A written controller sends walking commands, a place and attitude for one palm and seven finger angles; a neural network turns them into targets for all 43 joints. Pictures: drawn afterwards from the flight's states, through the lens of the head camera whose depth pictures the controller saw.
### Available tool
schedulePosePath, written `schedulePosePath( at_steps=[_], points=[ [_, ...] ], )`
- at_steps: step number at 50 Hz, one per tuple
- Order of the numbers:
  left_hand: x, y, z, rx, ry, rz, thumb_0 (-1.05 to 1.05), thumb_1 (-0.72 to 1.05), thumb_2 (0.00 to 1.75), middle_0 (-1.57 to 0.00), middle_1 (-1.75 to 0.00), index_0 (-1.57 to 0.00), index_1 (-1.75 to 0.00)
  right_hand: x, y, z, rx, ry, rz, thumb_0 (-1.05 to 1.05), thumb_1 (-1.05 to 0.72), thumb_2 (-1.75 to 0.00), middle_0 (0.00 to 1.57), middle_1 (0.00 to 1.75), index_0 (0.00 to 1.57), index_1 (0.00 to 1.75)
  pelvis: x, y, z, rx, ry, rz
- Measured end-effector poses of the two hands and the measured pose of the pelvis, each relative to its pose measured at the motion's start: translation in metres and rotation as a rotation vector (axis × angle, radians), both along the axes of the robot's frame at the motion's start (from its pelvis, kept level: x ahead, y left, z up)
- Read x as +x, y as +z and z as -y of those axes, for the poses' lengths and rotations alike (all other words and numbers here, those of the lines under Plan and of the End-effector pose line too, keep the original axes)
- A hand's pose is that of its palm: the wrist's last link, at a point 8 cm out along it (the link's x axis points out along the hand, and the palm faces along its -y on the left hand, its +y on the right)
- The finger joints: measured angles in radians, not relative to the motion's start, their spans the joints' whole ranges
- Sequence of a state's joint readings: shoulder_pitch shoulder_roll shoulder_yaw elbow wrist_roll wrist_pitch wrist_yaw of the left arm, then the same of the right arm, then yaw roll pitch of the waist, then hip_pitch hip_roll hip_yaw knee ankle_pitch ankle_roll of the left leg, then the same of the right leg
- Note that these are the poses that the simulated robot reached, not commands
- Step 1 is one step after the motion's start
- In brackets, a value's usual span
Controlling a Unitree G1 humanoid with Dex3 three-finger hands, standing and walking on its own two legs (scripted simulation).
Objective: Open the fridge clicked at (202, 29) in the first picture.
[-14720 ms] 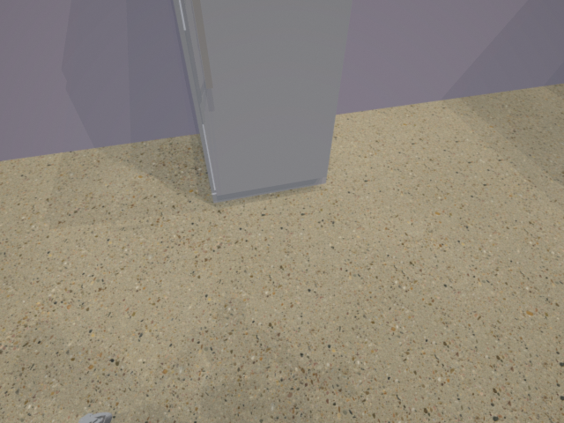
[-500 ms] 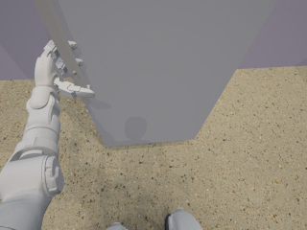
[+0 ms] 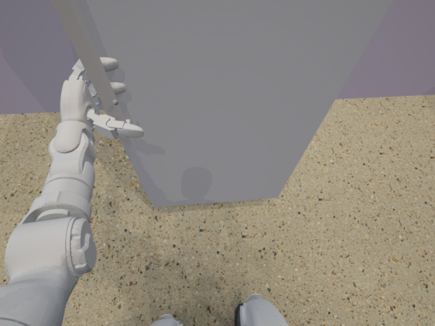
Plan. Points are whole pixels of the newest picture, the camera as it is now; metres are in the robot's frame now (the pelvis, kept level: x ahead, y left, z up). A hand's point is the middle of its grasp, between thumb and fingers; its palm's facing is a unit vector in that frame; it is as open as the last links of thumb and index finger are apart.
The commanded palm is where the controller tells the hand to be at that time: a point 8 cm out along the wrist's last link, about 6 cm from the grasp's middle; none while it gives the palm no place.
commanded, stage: slide the fingers in behind the handle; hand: left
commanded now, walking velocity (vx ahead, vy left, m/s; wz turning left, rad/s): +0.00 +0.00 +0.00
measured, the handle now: (100, 69) +0.55 +0.18 +0.13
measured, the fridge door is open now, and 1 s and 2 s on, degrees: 0 0 5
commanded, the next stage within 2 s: grip the handle and tug to test in 0.12 s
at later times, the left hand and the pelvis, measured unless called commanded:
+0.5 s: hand (115, 101) +0.50 +0.16 +0.10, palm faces +0.02 -1.00 -0.02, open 12.2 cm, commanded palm +0.47 +0.20 +0.10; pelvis +0.00 +0.00 +0.00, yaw +0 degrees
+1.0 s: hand (117, 100) +0.51 +0.16 +0.09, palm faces +0.01 -1.00 -0.01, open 5.3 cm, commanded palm +0.47 +0.21 +0.10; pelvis +0.01 +0.00 +0.00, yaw +0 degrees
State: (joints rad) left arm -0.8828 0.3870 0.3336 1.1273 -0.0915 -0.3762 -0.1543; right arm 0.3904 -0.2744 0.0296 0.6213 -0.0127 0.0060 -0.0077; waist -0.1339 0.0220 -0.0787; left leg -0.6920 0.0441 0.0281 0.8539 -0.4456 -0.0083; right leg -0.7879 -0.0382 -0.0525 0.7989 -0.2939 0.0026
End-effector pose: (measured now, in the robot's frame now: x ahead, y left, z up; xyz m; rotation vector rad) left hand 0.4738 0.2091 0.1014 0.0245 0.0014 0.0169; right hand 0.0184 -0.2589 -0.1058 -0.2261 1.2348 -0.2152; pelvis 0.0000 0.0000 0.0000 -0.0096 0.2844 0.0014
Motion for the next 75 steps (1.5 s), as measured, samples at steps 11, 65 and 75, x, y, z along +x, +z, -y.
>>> schedulePosePath(
  at_steps=[11,65,75],
  points=[
    [0.001,0.000,0.000,-0.006,0.002,-0.001,-0.01,-0.50,0.30,-0.30,-1.20,-0.29,-1.20,-0.002,0.000,0.002,-0.003,-0.003,-0.012,0.01,-0.91,-0.90,0.20,0.29,0.20,0.30,0.001,0.000,0.001,0.000,0.000,-0.004],
    [0.011,-0.006,0.001,-0.012,0.000,-0.014,0.01,0.74,0.84,-0.42,-1.40,-0.41,-1.40,-0.001,0.001,-0.004,0.002,-0.028,-0.024,0.01,-0.91,-0.90,0.20,0.29,0.20,0.30,0.009,0.001,-0.003,-0.004,-0.010,-0.017],
    [0.009,-0.007,0.002,-0.013,0.005,-0.013,0.01,0.76,0.82,-0.39,-1.40,-0.38,-1.40,0.010,0.005,-0.004,0.012,-0.050,0.000,0.01,-0.91,-0.90,0.20,0.29,0.20,0.30,0.019,0.004,-0.004,-0.004,-0.025,-0.014]
  ],
)
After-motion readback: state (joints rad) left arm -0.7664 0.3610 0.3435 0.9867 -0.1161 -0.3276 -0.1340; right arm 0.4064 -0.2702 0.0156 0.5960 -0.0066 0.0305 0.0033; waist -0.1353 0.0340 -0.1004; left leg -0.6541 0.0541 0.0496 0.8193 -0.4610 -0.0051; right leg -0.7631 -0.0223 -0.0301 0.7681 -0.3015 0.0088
